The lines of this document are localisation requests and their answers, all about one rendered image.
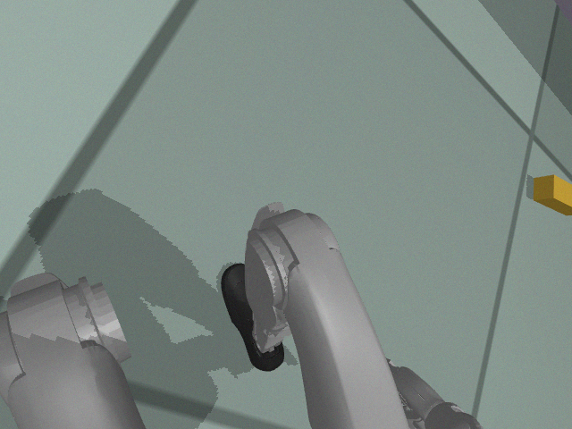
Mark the right robot arm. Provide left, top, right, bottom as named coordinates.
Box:
left=425, top=402, right=483, bottom=429

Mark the right robot foot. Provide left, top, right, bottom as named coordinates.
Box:
left=221, top=264, right=284, bottom=372

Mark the right robot hand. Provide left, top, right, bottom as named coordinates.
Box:
left=386, top=358, right=445, bottom=429

